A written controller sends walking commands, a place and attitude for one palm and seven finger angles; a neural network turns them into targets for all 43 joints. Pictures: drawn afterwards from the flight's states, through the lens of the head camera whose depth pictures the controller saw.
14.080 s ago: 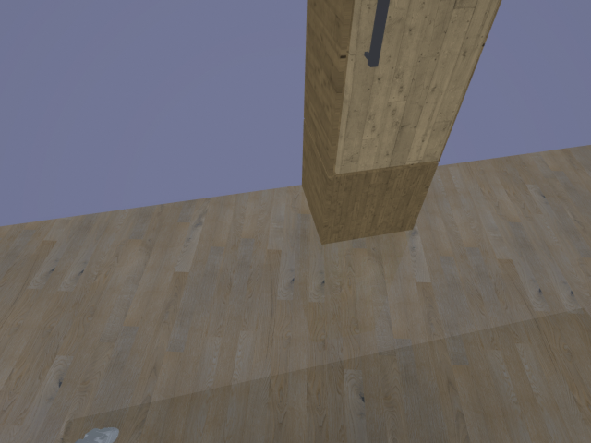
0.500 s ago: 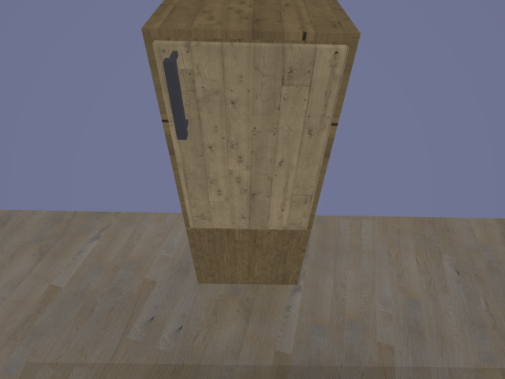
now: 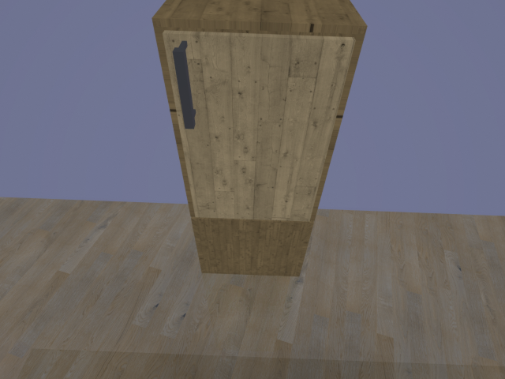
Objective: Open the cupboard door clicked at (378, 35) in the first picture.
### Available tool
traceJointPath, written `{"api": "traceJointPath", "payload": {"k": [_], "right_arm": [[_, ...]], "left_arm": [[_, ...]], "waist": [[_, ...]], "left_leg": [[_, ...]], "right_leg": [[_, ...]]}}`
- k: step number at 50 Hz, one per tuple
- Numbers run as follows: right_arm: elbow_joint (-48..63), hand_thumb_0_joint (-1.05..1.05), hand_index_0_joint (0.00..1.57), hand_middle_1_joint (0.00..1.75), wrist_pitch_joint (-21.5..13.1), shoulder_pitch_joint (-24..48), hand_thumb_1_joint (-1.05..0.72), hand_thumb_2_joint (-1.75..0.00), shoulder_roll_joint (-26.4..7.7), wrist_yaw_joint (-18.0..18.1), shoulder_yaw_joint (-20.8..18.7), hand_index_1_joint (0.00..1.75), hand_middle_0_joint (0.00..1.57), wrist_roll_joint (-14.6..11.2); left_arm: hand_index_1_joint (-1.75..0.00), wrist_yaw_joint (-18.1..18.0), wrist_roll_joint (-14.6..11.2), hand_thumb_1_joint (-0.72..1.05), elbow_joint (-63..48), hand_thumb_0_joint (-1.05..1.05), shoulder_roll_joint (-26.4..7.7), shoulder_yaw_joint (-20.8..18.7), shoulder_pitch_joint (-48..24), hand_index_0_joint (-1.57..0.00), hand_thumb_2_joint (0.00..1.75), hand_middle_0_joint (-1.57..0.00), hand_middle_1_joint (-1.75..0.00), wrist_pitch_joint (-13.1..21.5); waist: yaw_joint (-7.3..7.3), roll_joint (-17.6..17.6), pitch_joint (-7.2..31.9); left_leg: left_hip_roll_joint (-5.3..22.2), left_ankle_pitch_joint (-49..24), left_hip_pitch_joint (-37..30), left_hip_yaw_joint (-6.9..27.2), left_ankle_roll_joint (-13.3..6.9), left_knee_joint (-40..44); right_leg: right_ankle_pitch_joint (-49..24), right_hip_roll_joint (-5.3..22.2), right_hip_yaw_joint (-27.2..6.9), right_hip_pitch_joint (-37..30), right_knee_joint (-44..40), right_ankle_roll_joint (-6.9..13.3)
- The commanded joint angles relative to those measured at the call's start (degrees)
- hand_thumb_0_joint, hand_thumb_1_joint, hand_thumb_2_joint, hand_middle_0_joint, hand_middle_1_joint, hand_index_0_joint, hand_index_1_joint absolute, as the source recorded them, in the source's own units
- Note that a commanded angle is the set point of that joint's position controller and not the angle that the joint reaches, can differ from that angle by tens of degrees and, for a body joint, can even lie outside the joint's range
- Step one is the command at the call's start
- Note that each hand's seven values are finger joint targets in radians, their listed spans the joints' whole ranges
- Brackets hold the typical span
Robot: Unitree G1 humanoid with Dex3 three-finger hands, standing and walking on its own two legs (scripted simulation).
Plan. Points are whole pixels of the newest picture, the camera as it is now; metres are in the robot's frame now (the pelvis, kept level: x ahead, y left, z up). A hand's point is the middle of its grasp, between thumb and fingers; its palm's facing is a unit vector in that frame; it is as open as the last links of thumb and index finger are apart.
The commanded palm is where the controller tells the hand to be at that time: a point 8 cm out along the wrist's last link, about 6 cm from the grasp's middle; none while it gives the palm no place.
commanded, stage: look again from close up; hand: left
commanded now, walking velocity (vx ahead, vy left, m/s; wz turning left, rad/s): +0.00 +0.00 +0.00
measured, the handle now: (186, 86) +0.65 +0.19 +0.15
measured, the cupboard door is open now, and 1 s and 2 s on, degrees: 0 0 0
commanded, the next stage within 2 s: shuffle to correct the standing spot in 0.36 s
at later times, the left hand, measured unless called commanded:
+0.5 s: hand out of the picture +0.00 +0.16 -0.17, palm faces +0.03 -0.98 -0.18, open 7.4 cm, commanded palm none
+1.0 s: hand out of the picture +0.08 +0.15 -0.18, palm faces +0.02 -0.99 -0.16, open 7.4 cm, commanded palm none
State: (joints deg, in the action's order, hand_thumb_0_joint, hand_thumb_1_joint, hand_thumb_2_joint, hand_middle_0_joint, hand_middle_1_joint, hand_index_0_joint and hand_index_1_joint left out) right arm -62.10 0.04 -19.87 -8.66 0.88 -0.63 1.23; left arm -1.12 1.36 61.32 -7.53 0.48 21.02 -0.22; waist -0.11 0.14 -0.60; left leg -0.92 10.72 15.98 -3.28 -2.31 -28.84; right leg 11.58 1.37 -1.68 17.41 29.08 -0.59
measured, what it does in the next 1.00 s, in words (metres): shifts its weight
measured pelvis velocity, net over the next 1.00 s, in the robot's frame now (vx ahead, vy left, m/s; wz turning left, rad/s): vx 0.10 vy -0.02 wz -0.03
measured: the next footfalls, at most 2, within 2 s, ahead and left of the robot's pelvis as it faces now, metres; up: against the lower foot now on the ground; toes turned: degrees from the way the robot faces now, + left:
none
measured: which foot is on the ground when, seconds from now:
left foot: down 0.00-1.00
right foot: down 0.00-1.00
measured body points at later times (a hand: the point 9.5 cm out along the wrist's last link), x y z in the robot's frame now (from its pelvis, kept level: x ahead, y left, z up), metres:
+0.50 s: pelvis +0.01 -0.01 +0.00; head +0.01 -0.01 +0.45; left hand +0.00 +0.21 -0.16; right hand +0.01 -0.24 -0.16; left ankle +0.06 +0.09 -0.73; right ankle +0.07 -0.14 -0.73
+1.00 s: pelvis +0.10 -0.02 -0.01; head +0.11 -0.02 +0.44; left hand +0.08 +0.20 -0.16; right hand +0.08 -0.23 -0.17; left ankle +0.06 +0.09 -0.73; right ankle +0.07 -0.14 -0.73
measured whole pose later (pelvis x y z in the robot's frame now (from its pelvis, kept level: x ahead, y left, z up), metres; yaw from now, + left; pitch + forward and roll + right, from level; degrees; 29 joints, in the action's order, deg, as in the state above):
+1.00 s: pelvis +0.10 -0.02 -0.01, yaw -2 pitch +1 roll +0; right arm -61.3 -2.8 -20.7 -7.3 1.3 -0.7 1.2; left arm -0.1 1.7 60.9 -7.1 -1.4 22.0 2.1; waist 0.3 -0.3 0.2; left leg 0.6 22.4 11.7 -4.0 -1.2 -33.7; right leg 21.3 0.2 -0.8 14.3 35.0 0.5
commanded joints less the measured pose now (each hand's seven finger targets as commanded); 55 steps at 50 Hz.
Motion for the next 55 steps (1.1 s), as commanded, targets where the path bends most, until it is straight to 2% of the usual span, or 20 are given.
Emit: {"api": "traceJointPath", "payload": {"k": [1,16,23,24,26,31,37,40,41,44,46,47,48,49,50,51,52,53,54,55], "right_arm": [[2.6,0.0,0.2,0.3,-1.1,-1.4,-0.9,-0.9,-6.2,0.3,-1.4,0.3,0.2,-0.3],[3.1,0.0,0.2,0.3,-1.0,-0.9,-0.9,-0.9,-6.0,0.2,-1.7,0.3,0.2,-0.1],[2.9,0.0,0.2,0.3,-1.4,-0.1,-0.9,-0.9,-7.0,0.3,-1.6,0.3,0.2,-0.2],[2.6,0.0,0.2,0.3,-1.3,-0.8,-0.9,-0.9,-6.1,0.2,-1.4,0.3,0.2,0.0],[2.6,0.0,0.2,0.3,-0.8,-1.3,-0.9,-0.9,-6.3,0.0,-1.5,0.3,0.2,0.2],[3.0,0.0,0.2,0.3,-1.1,-1.4,-0.9,-0.9,-5.7,0.1,-1.5,0.3,0.2,0.2],[3.3,0.0,0.2,0.3,-2.6,-1.7,-0.9,-0.9,-5.4,0.0,-1.2,0.3,0.2,0.0],[3.3,0.0,0.2,0.3,-2.3,-2.4,-0.9,-0.9,-5.9,-0.1,-1.6,0.3,0.2,0.0],[3.1,0.0,0.2,0.3,-2.3,-3.1,-0.9,-0.9,-6.0,0.0,-1.7,0.3,0.2,0.0],[2.6,0.0,0.2,0.3,-3.2,-5.4,-0.9,-0.9,-7.5,0.3,-2.1,0.3,0.2,-0.1],[2.5,0.0,0.2,0.3,-3.5,-5.5,-0.9,-0.9,-7.2,0.5,-2.1,0.3,0.2,-0.2],[2.5,0.0,0.2,0.3,-3.6,-4.7,-0.9,-0.9,-6.7,0.7,-1.9,0.3,0.2,-0.2],[2.8,0.0,0.2,0.3,-3.7,-3.4,-0.9,-0.9,-6.0,1.0,-1.5,0.3,0.2,-0.4],[3.2,0.0,0.2,0.3,-4.0,-2.1,-0.9,-0.9,-4.3,1.2,-1.1,0.3,0.2,-0.6],[3.8,0.0,0.2,0.3,-4.1,-1.5,-0.9,-0.9,-3.2,1.3,-0.7,0.3,0.2,-0.7],[3.9,0.0,0.2,0.3,-3.6,-0.3,-0.9,-0.9,-2.5,1.5,-0.6,0.3,0.2,-0.8],[3.8,0.0,0.2,0.3,-3.0,1.2,-0.9,-0.9,-2.0,1.6,-0.5,0.3,0.2,-1.0],[3.7,0.0,0.2,0.3,-2.6,1.5,-0.9,-0.9,-1.6,1.6,-0.6,0.3,0.2,-1.2],[2.8,0.0,0.2,0.3,-2.2,0.4,-0.9,-0.9,-1.7,1.7,-0.9,0.3,0.2,-1.5],[1.9,0.0,0.2,0.3,-1.8,-1.8,-0.9,-0.9,-2.3,1.8,-1.1,0.3,0.2,-1.5]], "left_arm": [[-0.3,-0.8,-0.1,0.9,-1.9,0.0,-6.0,-1.4,2.8,-0.2,0.9,-0.2,-0.3,1.3],[-0.3,-0.6,0.0,0.9,-3.2,0.0,-6.3,-1.9,1.3,-0.2,0.9,-0.2,-0.3,1.4],[-0.3,-0.4,-0.1,0.9,-2.9,0.0,-7.2,-2.0,0.8,-0.2,0.9,-0.2,-0.3,1.6],[-0.3,-0.4,-0.1,0.9,-2.6,0.0,-6.1,-1.9,1.8,-0.2,0.9,-0.2,-0.3,1.5],[-0.3,-0.2,0.2,0.9,-2.5,0.0,-6.2,-2.1,2.8,-0.2,0.9,-0.2,-0.3,1.2],[-0.3,0.5,0.0,0.9,-2.5,0.0,-6.0,-2.8,3.9,-0.2,0.9,-0.2,-0.3,1.4],[-0.3,0.7,0.0,0.9,-2.8,0.0,-5.7,-2.9,4.0,-0.2,0.9,-0.2,-0.3,2.2],[-0.3,0.7,0.1,0.9,-3.2,0.0,-5.9,-3.0,3.6,-0.2,0.9,-0.2,-0.3,2.0],[-0.3,0.8,0.2,0.9,-3.3,0.0,-5.4,-3.0,3.3,-0.2,0.9,-0.2,-0.3,2.1],[-0.3,1.0,0.3,0.9,-4.0,0.0,-3.4,-2.7,2.7,-0.2,0.9,-0.2,-0.3,3.0],[-0.3,1.0,0.4,0.9,-4.1,0.0,-2.6,-2.5,1.7,-0.2,0.9,-0.2,-0.3,3.7],[-0.3,0.9,0.3,0.9,-3.5,0.0,-2.0,-2.6,2.7,-0.2,0.9,-0.2,-0.3,3.9],[-0.3,0.6,0.1,0.9,-2.3,0.0,-2.1,-2.7,5.1,-0.2,0.9,-0.2,-0.3,4.0],[-0.3,-0.1,0.0,0.9,-0.8,0.0,-4.0,-3.0,8.4,-0.2,0.9,-0.2,-0.3,4.2],[-0.3,-0.8,-0.2,0.9,0.6,0.0,-6.7,-3.4,11.7,-0.2,0.9,-0.2,-0.3,4.1],[-0.3,-1.3,-0.4,0.9,1.2,0.0,-7.5,-3.3,11.3,-0.2,0.9,-0.2,-0.3,4.0],[-0.3,-1.7,-0.4,0.9,0.8,0.0,-7.3,-2.8,9.6,-0.2,0.9,-0.2,-0.3,3.7],[-0.3,-1.9,-0.1,0.9,0.0,0.0,-7.9,-2.7,7.6,-0.2,0.9,-0.2,-0.3,3.3],[-0.3,-2.0,-0.3,0.9,-0.9,0.0,-8.4,-2.7,5.0,-0.2,0.9,-0.2,-0.3,2.8],[-0.3,-2.0,-0.8,0.9,-1.9,0.0,-8.4,-2.6,2.5,-0.2,0.9,-0.2,-0.3,2.4]], "waist": [[0.11,-0.2,-5.5],[-0.36,1.3,-5.1],[-0.01,-0.1,-4.4],[-0.09,-0.4,-3.4],[0.38,0.3,-4.0],[0.43,2.1,-4.5],[0.44,1.6,-6.4],[-0.01,-0.4,-9.2],[-0.2,-1.8,-10.4],[-0.71,-7.6,-8.1],[-0.41,-6.7,-6.3],[0.38,-3.8,-5.1],[1.51,-1.2,-3.4],[2.6,5.6,-1.8],[2.89,12.0,1.5],[2.45,13.6,1.7],[2.21,10.7,0.6],[1.52,8.3,-0.1],[0.02,7.1,0.0],[-1.25,5.1,2.1]], "left_leg": [[6.1,18.9,5.9,9.7,-0.2,11.0],[5.7,17.9,4.5,9.1,0.1,9.7],[6.1,16.4,4.3,9.6,-0.1,10.5],[6.1,18.9,3.7,9.5,0.0,10.7],[6.0,23.9,5.1,9.4,-0.4,10.0],[4.8,21.7,4.5,7.1,-0.6,5.7],[5.5,19.0,3.9,7.7,-1.3,4.9],[6.2,24.3,4.1,9.3,-1.7,6.6],[7.4,24.7,3.4,10.9,-2.5,8.1],[13.6,19.9,-3.1,17.7,-6.2,13.2],[15.2,6.6,-7.0,17.3,-7.9,10.7],[13.8,-2.7,-5.8,13.9,-7.0,7.1],[10.5,-11.6,-2.6,8.7,-4.8,1.9],[6.2,-14.6,2.9,3.1,-1.7,-5.6],[3.1,-7.5,7.6,-0.8,0.9,-10.7],[2.2,7.1,10.2,-1.0,2.6,-11.3],[2.3,14.3,10.1,-0.4,3.0,-10.7],[2.5,14.2,8.8,-0.4,3.0,-7.7],[3.0,8.2,4.6,-0.3,2.9,-1.6],[3.6,-8.4,-2.7,-0.1,2.4,3.3]], "right_leg": [[13.7,2.7,-5.3,1.4,-7.2,2.6],[15.2,2.6,-6.2,3.4,-8.2,2.5],[11.8,2.7,-6.0,1.3,-8.0,2.6],[14.6,2.5,-5.8,1.1,-7.8,2.5],[20.2,2.0,-6.0,1.3,-7.5,2.8],[21.5,2.7,-8.1,1.7,-7.1,4.6],[17.4,3.0,-8.8,2.2,-5.3,6.0],[22.2,2.0,-7.9,6.0,-4.0,5.9],[20.2,1.0,-6.4,7.2,-2.1,5.6],[9.6,-1.8,0.5,9.4,8.0,4.3],[8.1,-1.5,3.1,8.8,6.8,3.6],[4.5,-1.1,3.0,4.2,3.9,3.7],[-3.9,0.6,0.6,-3.1,1.2,4.1],[-21.2,4.9,-5.2,-11.6,0.0,5.2],[-43.6,10.2,-9.6,-19.5,-0.1,6.8],[-60.7,13.4,-10.0,-22.3,0.8,8.5],[-67.8,14.7,-9.8,-21.2,1.0,8.9],[-68.3,14.5,-9.0,-19.7,1.8,8.8],[-64.9,13.1,-7.3,-17.0,3.5,7.9],[-58.5,10.0,-4.1,-13.3,5.6,5.4]]}}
